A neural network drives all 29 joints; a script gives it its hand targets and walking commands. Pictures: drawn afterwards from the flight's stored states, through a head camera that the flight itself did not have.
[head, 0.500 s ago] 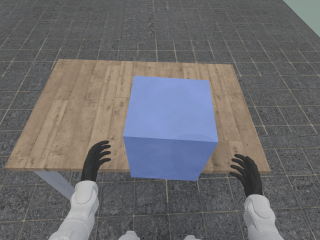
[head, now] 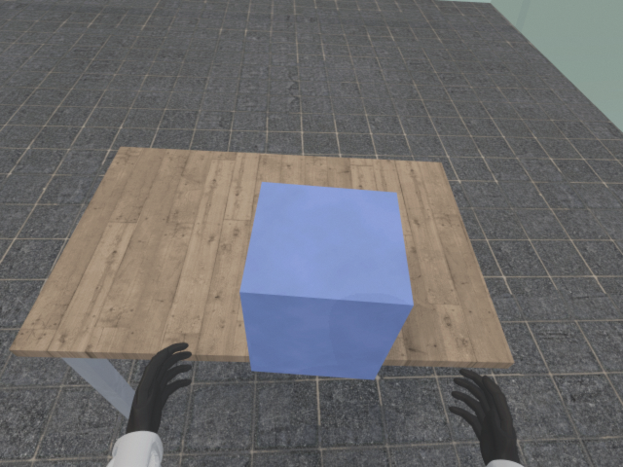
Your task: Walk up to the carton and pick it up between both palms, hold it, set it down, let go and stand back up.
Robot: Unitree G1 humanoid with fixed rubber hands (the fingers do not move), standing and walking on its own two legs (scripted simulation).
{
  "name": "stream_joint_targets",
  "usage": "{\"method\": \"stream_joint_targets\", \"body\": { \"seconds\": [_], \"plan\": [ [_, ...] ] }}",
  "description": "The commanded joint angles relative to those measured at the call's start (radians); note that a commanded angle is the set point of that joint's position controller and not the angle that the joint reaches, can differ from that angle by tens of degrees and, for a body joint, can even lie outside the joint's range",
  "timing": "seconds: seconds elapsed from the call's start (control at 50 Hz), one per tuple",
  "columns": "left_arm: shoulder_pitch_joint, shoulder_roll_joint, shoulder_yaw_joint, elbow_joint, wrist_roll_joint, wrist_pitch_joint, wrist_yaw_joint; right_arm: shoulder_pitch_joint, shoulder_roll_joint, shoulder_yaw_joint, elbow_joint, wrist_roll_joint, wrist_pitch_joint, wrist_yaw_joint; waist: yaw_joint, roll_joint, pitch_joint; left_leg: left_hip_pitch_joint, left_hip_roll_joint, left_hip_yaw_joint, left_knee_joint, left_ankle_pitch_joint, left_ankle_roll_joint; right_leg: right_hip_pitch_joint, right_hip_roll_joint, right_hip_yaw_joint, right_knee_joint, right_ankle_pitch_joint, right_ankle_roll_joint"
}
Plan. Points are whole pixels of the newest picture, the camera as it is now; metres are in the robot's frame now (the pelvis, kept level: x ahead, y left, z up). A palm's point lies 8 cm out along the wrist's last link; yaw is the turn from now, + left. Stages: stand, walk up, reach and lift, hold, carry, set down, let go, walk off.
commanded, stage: set down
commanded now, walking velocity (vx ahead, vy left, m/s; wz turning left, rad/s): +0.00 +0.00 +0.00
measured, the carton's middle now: (320, 285) +0.40 +0.00 -0.04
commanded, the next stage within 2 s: let go in 1.94 s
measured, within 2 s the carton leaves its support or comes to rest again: neither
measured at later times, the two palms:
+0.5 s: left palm (153, 414) +0.20 +0.22 -0.06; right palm (487, 442) +0.18 -0.22 -0.06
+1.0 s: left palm (155, 424) +0.19 +0.22 -0.07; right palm (483, 449) +0.17 -0.21 -0.07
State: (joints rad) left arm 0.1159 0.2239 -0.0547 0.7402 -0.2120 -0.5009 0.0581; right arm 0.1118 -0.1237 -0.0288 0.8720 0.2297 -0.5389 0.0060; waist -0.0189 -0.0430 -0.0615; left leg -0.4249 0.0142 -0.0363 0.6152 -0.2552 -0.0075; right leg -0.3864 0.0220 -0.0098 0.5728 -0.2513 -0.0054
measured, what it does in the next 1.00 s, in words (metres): stands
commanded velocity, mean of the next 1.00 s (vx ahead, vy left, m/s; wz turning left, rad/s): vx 0.00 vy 0.00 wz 0.00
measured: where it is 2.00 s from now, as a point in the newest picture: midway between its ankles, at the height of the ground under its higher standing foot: outside the picture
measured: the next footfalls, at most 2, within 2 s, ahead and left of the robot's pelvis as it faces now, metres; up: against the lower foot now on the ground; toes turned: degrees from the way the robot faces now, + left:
none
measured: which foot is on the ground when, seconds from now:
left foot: down 0.00-1.00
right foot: down 0.00-1.00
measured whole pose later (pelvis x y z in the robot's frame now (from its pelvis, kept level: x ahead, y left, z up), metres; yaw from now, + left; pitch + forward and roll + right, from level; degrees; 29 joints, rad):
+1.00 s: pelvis +0.02 +0.00 +0.01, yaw +0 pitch +1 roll -1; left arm 0.14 0.22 -0.05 0.70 -0.14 -0.15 0.04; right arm 0.14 -0.11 -0.03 0.87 0.07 -0.38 0.00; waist -0.02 -0.02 -0.02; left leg -0.30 0.01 -0.04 0.51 -0.23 -0.01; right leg -0.27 0.02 -0.01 0.47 -0.23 -0.01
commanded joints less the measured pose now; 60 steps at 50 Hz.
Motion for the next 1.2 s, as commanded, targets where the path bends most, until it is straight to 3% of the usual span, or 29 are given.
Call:
{"method": "stream_joint_targets", "body": {
  "seconds": [0.0,0.04,0.06,0.12,0.14,0.16,0.2,0.22,0.24,0.26,0.28,0.4,0.44,0.46,0.48,0.56,0.6,0.64,0.74,0.78,0.8,0.84,0.88,0.9,0.96,1.1,1.12,1.16,1.18],
  "plan": [
    [-0.097,0.092,-0.003,-0.227,0.026,-0.025,-0.008,-0.132,-0.084,0.063,-0.257,-0.020,-0.062,0.014,0.039,0.095,-0.081,0.263,-0.028,0.044,-0.164,0.077,-0.054,0.143,-0.006,0.053,-0.164,0.011,-0.035],
    [-0.156,0.103,-0.018,-0.224,0.018,0.001,-0.006,-0.188,-0.086,0.053,-0.246,-0.031,-0.043,0.018,0.028,0.100,-0.066,0.250,-0.024,0.051,-0.182,-0.003,-0.051,0.127,-0.011,0.052,-0.174,-0.056,-0.035],
    [-0.129,0.105,0.001,-0.176,0.031,0.023,-0.008,-0.174,-0.102,0.054,-0.234,-0.050,-0.034,0.017,0.027,0.080,-0.059,0.248,-0.021,0.048,-0.189,0.012,-0.044,0.141,-0.012,0.047,-0.173,-0.034,-0.031],
    [-0.126,0.118,0.008,-0.257,0.024,0.032,-0.003,-0.154,-0.089,0.046,-0.271,-0.053,-0.032,0.009,0.037,0.065,-0.098,0.275,-0.028,0.067,-0.176,0.063,-0.041,0.175,-0.012,0.053,-0.171,0.012,-0.022],
    [-0.105,0.117,0.004,-0.173,0.035,0.049,-0.014,-0.129,-0.081,0.051,-0.221,-0.065,-0.016,0.007,0.023,0.048,-0.065,0.282,-0.034,0.066,-0.181,0.065,-0.036,0.165,-0.014,0.057,-0.183,0.016,-0.025],
    [-0.136,0.141,0.010,-0.279,0.012,0.028,-0.008,-0.147,-0.083,0.041,-0.281,-0.048,-0.029,0.004,0.019,0.058,-0.093,0.278,-0.030,0.063,-0.173,0.076,-0.040,0.171,-0.013,0.055,-0.174,0.028,-0.023],
    [-0.103,0.102,-0.011,-0.210,0.042,0.052,-0.011,-0.110,-0.091,0.041,-0.186,-0.067,-0.008,0.009,0.015,0.089,-0.067,0.316,-0.025,0.055,-0.196,0.086,-0.046,0.186,-0.007,0.053,-0.189,0.031,-0.033],
    [-0.100,0.117,0.008,-0.271,0.034,0.050,-0.006,-0.119,-0.095,0.035,-0.252,-0.048,-0.019,0.005,0.029,0.087,-0.079,0.302,-0.031,0.065,-0.185,0.131,-0.049,0.201,-0.006,0.053,-0.187,0.070,-0.027],
    [-0.069,0.103,0.004,-0.154,0.053,0.077,-0.020,-0.101,-0.091,0.040,-0.181,-0.068,-0.003,-0.001,0.008,0.059,-0.019,0.304,-0.036,0.064,-0.186,0.134,-0.044,0.182,-0.008,0.054,-0.196,0.069,-0.026],
    [-0.081,0.105,0.007,-0.194,0.057,0.089,-0.018,-0.108,-0.104,0.037,-0.168,-0.080,0.007,-0.003,0.002,0.088,-0.032,0.315,-0.035,0.061,-0.189,0.132,-0.051,0.183,-0.007,0.048,-0.199,0.070,-0.019],
    [-0.068,0.144,0.033,-0.202,0.049,0.089,-0.025,-0.104,-0.084,0.040,-0.239,-0.085,0.002,-0.014,0.017,0.043,-0.052,0.309,-0.043,0.070,-0.182,0.147,-0.043,0.207,-0.012,0.061,-0.206,0.092,-0.013],
    [-0.068,0.131,0.040,-0.187,0.078,0.142,-0.039,-0.083,-0.084,0.044,-0.184,-0.119,0.031,-0.018,0.007,0.053,-0.027,0.323,-0.039,0.072,-0.200,0.164,-0.038,0.217,-0.008,0.054,-0.224,0.108,-0.014],
    [-0.045,0.127,0.040,-0.201,0.082,0.158,-0.033,-0.090,-0.099,0.029,-0.164,-0.115,0.039,-0.011,0.023,0.078,-0.059,0.348,-0.034,0.081,-0.206,0.192,-0.049,0.227,-0.004,0.048,-0.221,0.114,-0.018],
    [-0.040,0.139,0.049,-0.278,0.078,0.139,-0.022,-0.076,-0.074,0.034,-0.245,-0.109,0.021,-0.013,0.036,0.066,-0.085,0.335,-0.031,0.069,-0.198,0.219,-0.044,0.244,-0.004,0.046,-0.211,0.148,-0.017],
    [-0.028,0.122,0.052,-0.210,0.086,0.165,-0.027,-0.071,-0.088,0.035,-0.189,-0.118,0.043,-0.010,0.036,0.060,-0.057,0.355,-0.030,0.074,-0.209,0.217,-0.046,0.242,-0.003,0.048,-0.220,0.140,-0.021],
    [-0.039,0.123,0.054,-0.245,0.104,0.196,-0.021,-0.083,-0.098,0.022,-0.201,-0.122,0.050,-0.008,0.032,0.084,-0.058,0.356,-0.030,0.081,-0.214,0.223,-0.052,0.225,0.003,0.030,-0.219,0.133,-0.020],
    [-0.031,0.136,0.067,-0.258,0.086,0.192,-0.026,-0.061,-0.076,0.037,-0.252,-0.126,0.044,-0.013,0.046,0.038,-0.079,0.346,-0.034,0.086,-0.195,0.258,-0.039,0.244,-0.006,0.042,-0.216,0.184,-0.011],
    [-0.036,0.130,0.067,-0.203,0.108,0.231,-0.033,-0.071,-0.098,0.023,-0.152,-0.150,0.075,-0.014,0.034,0.060,-0.040,0.345,-0.034,0.085,-0.213,0.216,-0.045,0.236,-0.009,0.039,-0.224,0.151,-0.013],
    [-0.048,0.139,0.068,-0.290,0.102,0.230,-0.012,-0.075,-0.090,0.011,-0.224,-0.146,0.071,-0.010,0.043,0.064,-0.086,0.329,-0.026,0.079,-0.209,0.229,-0.040,0.252,-0.003,0.026,-0.212,0.159,-0.018],
    [-0.078,0.139,0.073,-0.188,0.118,0.272,-0.027,-0.100,-0.103,0.019,-0.165,-0.164,0.104,-0.009,0.037,0.062,-0.037,0.317,-0.032,0.087,-0.218,0.170,-0.038,0.224,-0.010,0.029,-0.223,0.103,-0.019],
    [-0.067,0.138,0.058,-0.247,0.107,0.271,-0.026,-0.087,-0.103,0.014,-0.186,-0.161,0.102,-0.014,0.023,0.062,-0.058,0.334,-0.029,0.085,-0.211,0.200,-0.037,0.234,-0.006,0.024,-0.222,0.150,-0.016],
    [-0.060,0.137,0.073,-0.278,0.126,0.278,-0.019,-0.067,-0.112,0.011,-0.172,-0.156,0.107,-0.008,0.040,0.083,-0.055,0.332,-0.027,0.084,-0.211,0.228,-0.048,0.247,0.003,0.019,-0.214,0.155,-0.016],
    [-0.045,0.130,0.068,-0.211,0.129,0.301,-0.026,-0.061,-0.107,0.007,-0.150,-0.174,0.119,-0.014,0.023,0.060,-0.033,0.331,-0.027,0.081,-0.211,0.213,-0.043,0.236,-0.003,0.012,-0.221,0.152,-0.016],
    [-0.048,0.143,0.072,-0.298,0.117,0.286,-0.018,-0.070,-0.105,0.012,-0.231,-0.161,0.106,-0.015,0.035,0.063,-0.085,0.349,-0.030,0.086,-0.204,0.237,-0.040,0.232,-0.004,0.018,-0.221,0.177,-0.011],
    [-0.067,0.138,0.076,-0.230,0.129,0.322,-0.025,-0.072,-0.103,0.018,-0.160,-0.168,0.135,-0.013,0.031,0.063,-0.034,0.317,-0.029,0.082,-0.218,0.174,-0.038,0.219,-0.008,0.018,-0.226,0.116,-0.012],
    [-0.087,0.151,0.077,-0.317,0.133,0.356,-0.017,-0.075,-0.106,-0.004,-0.212,-0.186,0.157,-0.019,0.030,0.064,-0.058,0.318,-0.024,0.087,-0.222,0.191,-0.038,0.249,-0.003,0.006,-0.218,0.141,-0.012],
    [-0.073,0.139,0.071,-0.252,0.141,0.385,-0.020,-0.099,-0.116,-0.019,-0.165,-0.200,0.177,-0.017,0.031,0.075,-0.027,0.315,-0.023,0.096,-0.234,0.147,-0.043,0.238,-0.002,0.007,-0.230,0.082,-0.017],
    [-0.081,0.131,0.077,-0.304,0.151,0.383,-0.007,-0.091,-0.127,-0.013,-0.178,-0.200,0.173,-0.009,0.029,0.095,-0.033,0.323,-0.017,0.083,-0.232,0.176,-0.047,0.232,0.002,-0.001,-0.223,0.115,-0.017],
    [-0.068,0.129,0.084,-0.219,0.161,0.405,-0.018,-0.082,-0.114,-0.002,-0.140,-0.201,0.187,-0.010,0.030,0.077,-0.018,0.311,-0.025,0.088,-0.238,0.150,-0.041,0.229,-0.004,0.009,-0.233,0.088,-0.018]
  ]
}}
